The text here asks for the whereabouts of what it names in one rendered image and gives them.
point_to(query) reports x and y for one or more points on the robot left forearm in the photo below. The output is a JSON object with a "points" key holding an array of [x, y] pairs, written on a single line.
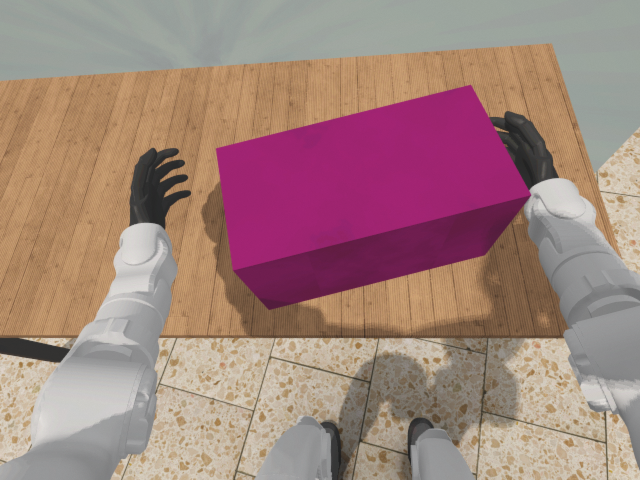
{"points": [[132, 316]]}

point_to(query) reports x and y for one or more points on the robot left hand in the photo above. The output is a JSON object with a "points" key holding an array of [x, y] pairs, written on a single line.
{"points": [[147, 201]]}

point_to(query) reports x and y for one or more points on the left robot upper arm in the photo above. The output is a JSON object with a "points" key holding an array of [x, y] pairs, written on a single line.
{"points": [[96, 412]]}

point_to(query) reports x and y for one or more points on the robot right shin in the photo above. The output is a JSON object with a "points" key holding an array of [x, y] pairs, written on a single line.
{"points": [[434, 433]]}

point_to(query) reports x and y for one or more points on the robot right hand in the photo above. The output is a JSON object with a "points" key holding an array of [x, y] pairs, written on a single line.
{"points": [[526, 148]]}

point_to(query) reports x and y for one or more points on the table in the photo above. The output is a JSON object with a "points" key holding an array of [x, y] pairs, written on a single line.
{"points": [[69, 146]]}

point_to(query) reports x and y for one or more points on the robot right forearm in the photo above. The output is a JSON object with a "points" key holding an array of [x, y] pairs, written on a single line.
{"points": [[587, 274]]}

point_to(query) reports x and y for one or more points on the right robot upper arm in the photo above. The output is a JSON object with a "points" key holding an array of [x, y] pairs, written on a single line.
{"points": [[605, 358]]}

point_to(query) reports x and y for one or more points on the robot shin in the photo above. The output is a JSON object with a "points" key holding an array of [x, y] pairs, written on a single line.
{"points": [[434, 433], [309, 420]]}

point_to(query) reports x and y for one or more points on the carton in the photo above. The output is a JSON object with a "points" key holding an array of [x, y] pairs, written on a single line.
{"points": [[367, 197]]}

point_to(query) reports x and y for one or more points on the robot left shin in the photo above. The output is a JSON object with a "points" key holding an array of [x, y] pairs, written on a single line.
{"points": [[309, 420]]}

